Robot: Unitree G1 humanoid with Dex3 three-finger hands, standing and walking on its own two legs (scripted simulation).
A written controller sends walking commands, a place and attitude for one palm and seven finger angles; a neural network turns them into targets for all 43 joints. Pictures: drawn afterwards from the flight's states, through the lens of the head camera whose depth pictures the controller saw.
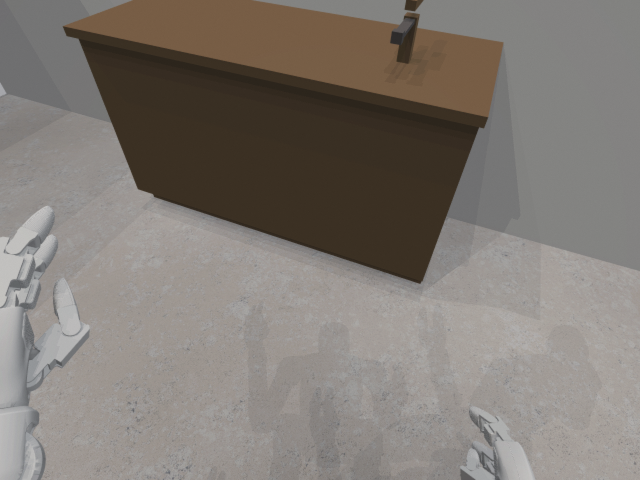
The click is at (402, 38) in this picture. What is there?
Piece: tap's lever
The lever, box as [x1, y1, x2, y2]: [390, 28, 404, 44]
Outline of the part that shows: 394,28 391,34 390,42 400,44 403,39 404,30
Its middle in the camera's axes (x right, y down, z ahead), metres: +0.19 -0.51 +0.97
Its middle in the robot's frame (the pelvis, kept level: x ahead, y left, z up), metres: +1.09 -0.12 +0.13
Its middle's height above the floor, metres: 0.91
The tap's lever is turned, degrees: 0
